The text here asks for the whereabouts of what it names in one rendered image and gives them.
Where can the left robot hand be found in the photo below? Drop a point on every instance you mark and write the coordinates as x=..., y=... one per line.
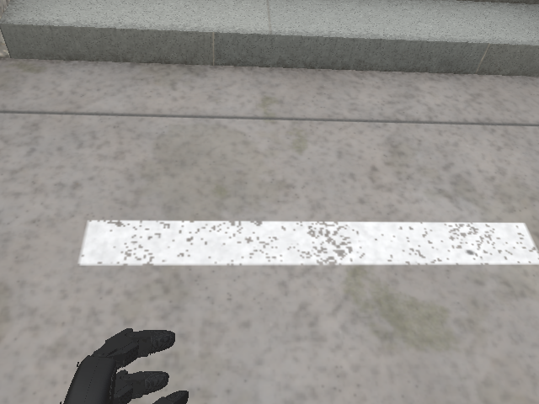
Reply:
x=96, y=381

